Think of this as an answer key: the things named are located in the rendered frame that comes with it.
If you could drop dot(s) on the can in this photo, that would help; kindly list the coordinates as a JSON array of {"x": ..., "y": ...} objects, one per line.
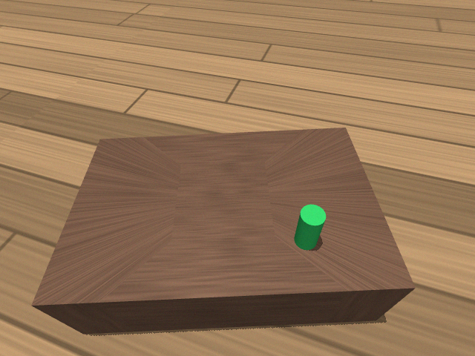
[{"x": 310, "y": 224}]

